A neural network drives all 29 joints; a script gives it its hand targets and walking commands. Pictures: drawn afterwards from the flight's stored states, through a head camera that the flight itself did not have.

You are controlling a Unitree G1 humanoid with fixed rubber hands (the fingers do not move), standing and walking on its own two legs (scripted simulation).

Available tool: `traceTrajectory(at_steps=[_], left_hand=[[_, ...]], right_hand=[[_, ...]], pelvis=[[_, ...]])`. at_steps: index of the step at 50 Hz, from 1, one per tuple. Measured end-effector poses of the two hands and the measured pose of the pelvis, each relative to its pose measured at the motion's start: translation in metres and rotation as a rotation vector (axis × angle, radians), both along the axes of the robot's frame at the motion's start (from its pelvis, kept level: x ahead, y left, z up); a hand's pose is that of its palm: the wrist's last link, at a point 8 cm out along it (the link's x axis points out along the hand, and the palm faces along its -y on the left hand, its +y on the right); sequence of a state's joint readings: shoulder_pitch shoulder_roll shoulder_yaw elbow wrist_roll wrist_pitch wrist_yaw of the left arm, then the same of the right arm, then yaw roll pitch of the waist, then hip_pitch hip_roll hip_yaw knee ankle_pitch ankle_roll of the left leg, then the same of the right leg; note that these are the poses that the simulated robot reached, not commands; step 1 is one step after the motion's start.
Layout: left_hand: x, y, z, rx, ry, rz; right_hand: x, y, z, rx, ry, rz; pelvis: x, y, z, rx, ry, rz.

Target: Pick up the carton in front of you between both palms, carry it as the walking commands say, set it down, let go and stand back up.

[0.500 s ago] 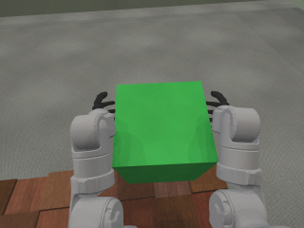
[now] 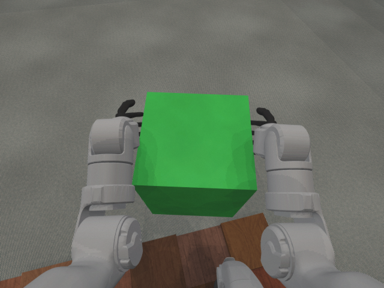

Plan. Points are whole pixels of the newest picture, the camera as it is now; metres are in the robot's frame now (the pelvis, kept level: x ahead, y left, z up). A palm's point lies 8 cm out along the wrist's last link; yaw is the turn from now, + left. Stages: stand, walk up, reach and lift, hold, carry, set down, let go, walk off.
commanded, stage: carry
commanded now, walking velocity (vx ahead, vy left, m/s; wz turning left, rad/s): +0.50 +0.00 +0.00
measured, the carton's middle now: (194, 161) +0.38 -0.02 +0.00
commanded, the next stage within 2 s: none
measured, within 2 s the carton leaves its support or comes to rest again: neither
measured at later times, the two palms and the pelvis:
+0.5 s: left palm (143, 47) +0.68 +0.10 +0.10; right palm (244, 48) +0.69 -0.18 +0.08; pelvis +0.31 -0.05 -0.03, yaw +0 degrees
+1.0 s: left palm (147, 0) +1.01 +0.11 +0.08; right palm out of the picture +0.99 -0.18 +0.08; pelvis +0.62 -0.03 -0.04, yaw +0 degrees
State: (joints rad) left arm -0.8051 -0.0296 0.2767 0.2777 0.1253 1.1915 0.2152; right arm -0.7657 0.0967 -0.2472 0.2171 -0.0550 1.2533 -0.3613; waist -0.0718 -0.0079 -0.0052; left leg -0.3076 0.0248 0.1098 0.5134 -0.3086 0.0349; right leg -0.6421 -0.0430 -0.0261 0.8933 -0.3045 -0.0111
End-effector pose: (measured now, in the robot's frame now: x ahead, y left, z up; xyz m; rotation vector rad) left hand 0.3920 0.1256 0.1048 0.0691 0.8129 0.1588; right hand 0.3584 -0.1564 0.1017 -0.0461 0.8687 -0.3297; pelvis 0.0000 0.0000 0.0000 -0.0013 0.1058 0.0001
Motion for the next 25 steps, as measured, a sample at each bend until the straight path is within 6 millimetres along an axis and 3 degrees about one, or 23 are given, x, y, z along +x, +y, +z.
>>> traceTrajectory(at_steps=[5,9,16,25], left_hand=[[0.069,-0.015,0.010,-0.004,-0.076,0.021],[0.119,-0.027,0.007,0.031,-0.124,0.065],[0.175,-0.029,-0.019,0.041,0.005,0.160],[0.292,-0.023,-0.006,0.021,-0.069,0.171]], right_hand=[[0.078,-0.016,0.012,0.006,-0.077,0.011],[0.145,-0.028,0.002,0.017,-0.123,0.079],[0.221,-0.030,-0.030,0.049,0.005,0.148],[0.336,-0.025,-0.019,0.047,-0.071,0.146]], pelvis=[[0.068,-0.019,-0.011,0.022,0.002,-0.002],[0.128,-0.039,-0.036,0.025,-0.018,0.015],[0.201,-0.054,-0.028,0.042,-0.010,0.019],[0.309,-0.049,-0.028,0.037,0.000,0.003]])
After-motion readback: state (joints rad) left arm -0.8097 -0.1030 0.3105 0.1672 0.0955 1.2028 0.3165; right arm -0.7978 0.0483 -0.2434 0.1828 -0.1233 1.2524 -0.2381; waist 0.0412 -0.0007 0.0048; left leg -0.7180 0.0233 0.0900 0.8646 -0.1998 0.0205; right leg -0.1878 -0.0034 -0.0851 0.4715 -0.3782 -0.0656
